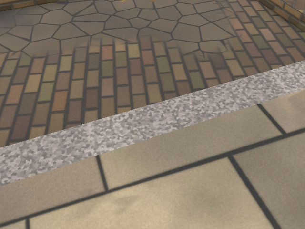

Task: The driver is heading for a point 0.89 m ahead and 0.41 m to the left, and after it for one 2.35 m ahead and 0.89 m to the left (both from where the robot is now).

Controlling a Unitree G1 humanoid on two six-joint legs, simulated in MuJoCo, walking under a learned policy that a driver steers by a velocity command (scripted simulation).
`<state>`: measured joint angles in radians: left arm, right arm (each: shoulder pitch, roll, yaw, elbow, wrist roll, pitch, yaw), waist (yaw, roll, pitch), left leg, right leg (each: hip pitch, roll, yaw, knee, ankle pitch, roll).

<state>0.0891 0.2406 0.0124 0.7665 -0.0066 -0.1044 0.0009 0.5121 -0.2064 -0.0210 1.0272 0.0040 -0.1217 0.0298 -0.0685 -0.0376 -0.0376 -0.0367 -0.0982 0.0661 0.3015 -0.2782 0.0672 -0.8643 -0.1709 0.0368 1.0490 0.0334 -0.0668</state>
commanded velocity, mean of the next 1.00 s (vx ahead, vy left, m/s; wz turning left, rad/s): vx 1.00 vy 0.00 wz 0.78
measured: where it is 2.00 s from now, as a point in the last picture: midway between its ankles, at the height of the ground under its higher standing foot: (20, 117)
